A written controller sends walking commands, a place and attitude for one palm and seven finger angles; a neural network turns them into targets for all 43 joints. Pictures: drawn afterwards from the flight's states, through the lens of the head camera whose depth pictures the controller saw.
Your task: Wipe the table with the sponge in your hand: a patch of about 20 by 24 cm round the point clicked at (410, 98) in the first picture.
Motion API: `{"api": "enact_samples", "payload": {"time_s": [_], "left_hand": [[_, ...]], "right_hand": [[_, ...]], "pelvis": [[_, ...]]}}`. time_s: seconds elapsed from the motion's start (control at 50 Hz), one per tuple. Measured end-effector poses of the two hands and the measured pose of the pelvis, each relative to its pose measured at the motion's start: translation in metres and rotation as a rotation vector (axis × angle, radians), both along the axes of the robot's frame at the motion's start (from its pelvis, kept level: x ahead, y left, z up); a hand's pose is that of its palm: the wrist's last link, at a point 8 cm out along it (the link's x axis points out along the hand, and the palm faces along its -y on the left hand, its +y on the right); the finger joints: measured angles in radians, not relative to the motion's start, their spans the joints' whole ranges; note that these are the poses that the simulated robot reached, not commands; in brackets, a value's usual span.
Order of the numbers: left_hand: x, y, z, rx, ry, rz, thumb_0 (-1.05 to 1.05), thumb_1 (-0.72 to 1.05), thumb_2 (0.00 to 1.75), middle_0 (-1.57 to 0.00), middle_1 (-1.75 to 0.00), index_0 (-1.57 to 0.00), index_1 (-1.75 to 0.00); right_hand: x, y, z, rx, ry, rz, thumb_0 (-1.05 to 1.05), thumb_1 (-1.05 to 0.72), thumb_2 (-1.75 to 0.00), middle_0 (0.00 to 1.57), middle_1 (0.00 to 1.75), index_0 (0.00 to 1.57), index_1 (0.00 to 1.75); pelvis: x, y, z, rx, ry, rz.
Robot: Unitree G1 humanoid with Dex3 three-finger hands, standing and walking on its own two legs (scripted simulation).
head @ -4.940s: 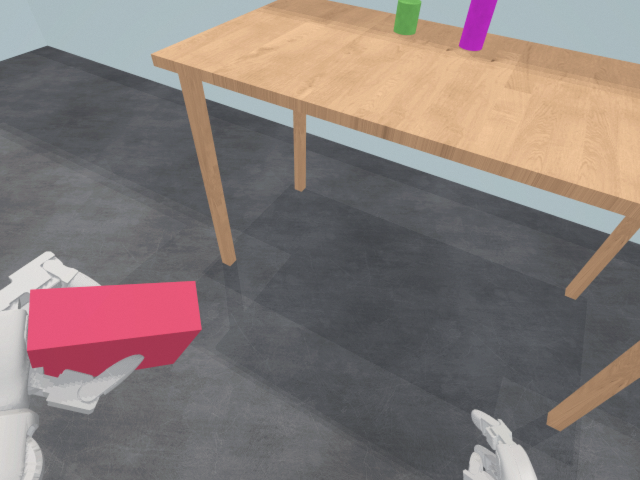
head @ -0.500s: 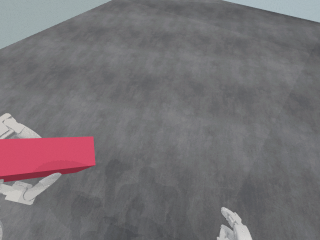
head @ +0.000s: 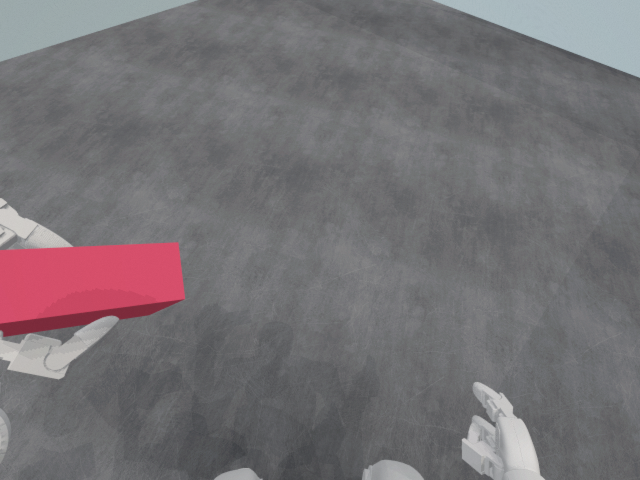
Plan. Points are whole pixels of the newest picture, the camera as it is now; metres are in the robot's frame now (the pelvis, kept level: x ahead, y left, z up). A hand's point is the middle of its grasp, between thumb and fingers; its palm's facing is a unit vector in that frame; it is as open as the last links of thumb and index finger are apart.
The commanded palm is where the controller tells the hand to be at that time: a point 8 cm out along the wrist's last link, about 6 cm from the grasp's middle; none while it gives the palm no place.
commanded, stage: walk around to get in front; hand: left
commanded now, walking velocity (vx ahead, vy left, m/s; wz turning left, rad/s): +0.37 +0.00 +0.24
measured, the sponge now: (113, 288) +0.25 +0.21 +0.17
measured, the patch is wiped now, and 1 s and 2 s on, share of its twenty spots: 0.00 0.00 0.00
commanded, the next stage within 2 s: turn to face it in 0.36 s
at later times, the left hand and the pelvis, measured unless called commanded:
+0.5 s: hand (95, 244) +0.28 +0.23 +0.18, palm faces +0.53 -0.72 -0.45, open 9.4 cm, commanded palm +0.21 +0.26 +0.19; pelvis +0.12 -0.04 +0.02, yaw +13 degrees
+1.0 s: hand (184, 182) +0.38 +0.17 +0.17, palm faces +0.46 -0.75 -0.48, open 9.4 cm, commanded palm +0.31 +0.21 +0.19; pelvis +0.17 -0.08 +0.00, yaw +2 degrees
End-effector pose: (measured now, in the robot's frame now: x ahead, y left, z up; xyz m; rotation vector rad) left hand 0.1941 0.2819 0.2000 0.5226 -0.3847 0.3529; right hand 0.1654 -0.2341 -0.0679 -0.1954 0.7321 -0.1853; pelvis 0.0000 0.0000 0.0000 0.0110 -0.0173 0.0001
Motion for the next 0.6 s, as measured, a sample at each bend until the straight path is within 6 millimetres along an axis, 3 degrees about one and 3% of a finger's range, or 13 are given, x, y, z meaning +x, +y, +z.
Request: {"api": "enact_samples", "payload": {"time_s": [0.08,0.14,0.2,0.28,0.38,0.46,0.54,0.6], "left_hand": [[0.003,-0.017,0.01,-0.001,0.031,-0.007,0.0,-0.44,1.02,-0.82,-1.37,-0.81,-1.37],[0.003,-0.03,0.016,0.028,0.056,0.014,0.0,-0.44,1.02,-0.82,-1.37,-0.81,-1.37],[0.005,-0.038,0.014,0.068,0.07,0.082,0.0,-0.44,1.02,-0.82,-1.37,-0.81,-1.37],[0.016,-0.04,0.002,0.01,0.081,0.173,0.0,-0.44,1.02,-0.82,-1.37,-0.81,-1.37],[0.032,-0.038,-0.003,-0.047,0.132,0.212,0.0,-0.44,1.02,-0.82,-1.37,-0.81,-1.37],[0.041,-0.033,0.0,-0.033,0.141,0.207,0.0,-0.44,1.02,-0.82,-1.37,-0.81,-1.37],[0.048,-0.018,0.004,-0.008,0.087,0.214,0.0,-0.44,1.02,-0.82,-1.36,-0.82,-1.37],[0.059,-0.003,0.002,0.028,0.002,0.207,0.0,-0.44,1.02,-0.82,-1.36,-0.82,-1.37]], "right_hand": [[0.018,0.026,-0.002,0.093,0.001,0.068,0.01,-0.91,-0.9,0.2,0.3,0.2,0.29],[0.03,0.034,-0.01,0.137,0.025,0.118,0.01,-0.91,-0.9,0.21,0.3,0.2,0.29],[0.047,0.028,-0.027,0.159,0.053,0.161,0.01,-0.9,-0.9,0.21,0.3,0.2,0.3],[0.072,0.004,-0.043,0.106,0.121,0.221,0.01,-0.9,-0.9,0.21,0.3,0.2,0.3],[0.108,-0.03,-0.023,0.007,0.138,0.216,0.02,-0.91,-0.9,0.21,0.3,0.2,0.3],[0.14,-0.044,-0.001,-0.073,0.108,0.217,0.02,-0.91,-0.9,0.21,0.3,0.2,0.29],[0.173,-0.038,0.011,-0.138,0.068,0.227,0.02,-0.91,-0.9,0.2,0.3,0.2,0.29],[0.196,-0.022,0.006,-0.135,0.004,0.209,0.01,-0.91,-0.9,0.2,0.3,0.2,0.29]], "pelvis": [[0.019,-0.01,0.009,-0.015,0.017,0.017],[0.035,-0.022,0.011,-0.022,0.02,0.039],[0.053,-0.038,0.003,-0.01,0.014,0.067],[0.07,-0.049,-0.001,0.001,-0.007,0.12],[0.092,-0.052,0.013,0.02,-0.005,0.175],[0.11,-0.049,0.017,0.03,0.013,0.211],[0.129,-0.036,0.009,0.024,0.021,0.224],[0.138,-0.026,-0.006,0.007,0.003,0.214]]}}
